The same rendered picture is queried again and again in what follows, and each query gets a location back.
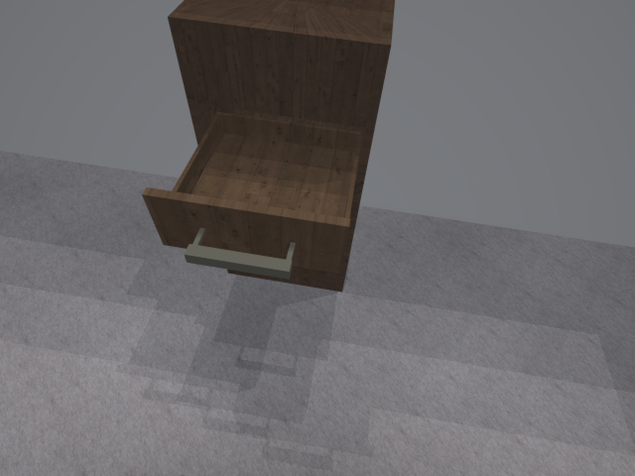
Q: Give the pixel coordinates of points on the cabinet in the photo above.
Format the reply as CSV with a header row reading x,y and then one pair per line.
x,y
315,62

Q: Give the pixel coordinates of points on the drawer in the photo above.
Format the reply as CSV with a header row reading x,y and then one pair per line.
x,y
258,184

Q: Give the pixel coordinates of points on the handle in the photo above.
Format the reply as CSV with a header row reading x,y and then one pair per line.
x,y
238,261

